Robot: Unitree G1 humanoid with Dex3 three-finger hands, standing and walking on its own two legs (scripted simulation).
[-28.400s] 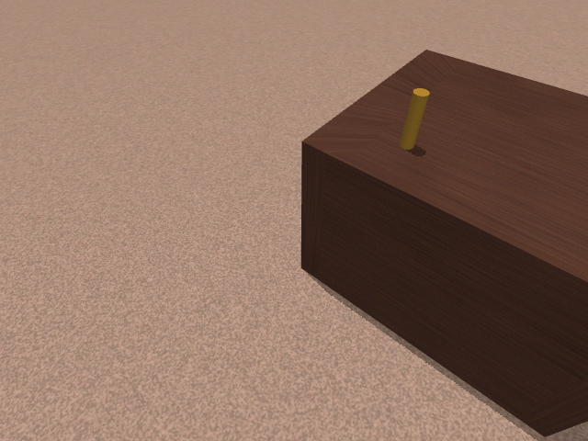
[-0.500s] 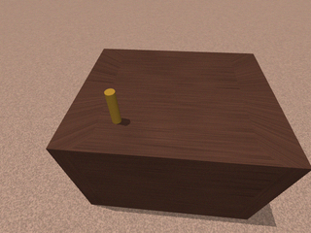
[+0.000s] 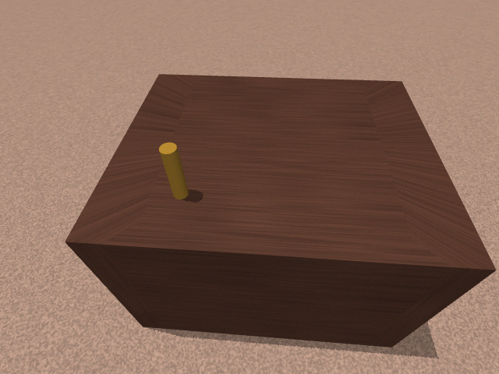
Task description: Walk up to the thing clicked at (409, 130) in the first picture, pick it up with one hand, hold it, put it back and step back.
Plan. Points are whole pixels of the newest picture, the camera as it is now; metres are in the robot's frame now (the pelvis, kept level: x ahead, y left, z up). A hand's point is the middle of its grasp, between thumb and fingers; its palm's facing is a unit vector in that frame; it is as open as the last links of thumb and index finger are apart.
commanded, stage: stand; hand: left
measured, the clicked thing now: (175, 172) +0.55 +0.22 -0.05
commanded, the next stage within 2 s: step back in 1.50 s
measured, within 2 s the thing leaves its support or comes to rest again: neither
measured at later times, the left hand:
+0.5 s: hand out of the picture +0.08 +0.25 -0.16, palm faces -0.03 -0.94 -0.34, open 7.4 cm
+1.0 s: hand out of the picture +0.09 +0.25 -0.16, palm faces -0.03 -0.94 -0.34, open 7.4 cm
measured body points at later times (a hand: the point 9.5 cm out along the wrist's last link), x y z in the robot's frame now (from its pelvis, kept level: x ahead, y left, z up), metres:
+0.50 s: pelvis +0.01 +0.00 +0.00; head +0.02 +0.00 +0.45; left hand +0.08 +0.30 -0.13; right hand +0.08 -0.30 -0.14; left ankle +0.02 +0.14 -0.74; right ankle +0.00 -0.14 -0.74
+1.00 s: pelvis +0.02 +0.00 +0.00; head +0.03 +0.00 +0.45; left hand +0.09 +0.30 -0.13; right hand +0.08 -0.30 -0.13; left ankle +0.02 +0.14 -0.74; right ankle +0.00 -0.14 -0.74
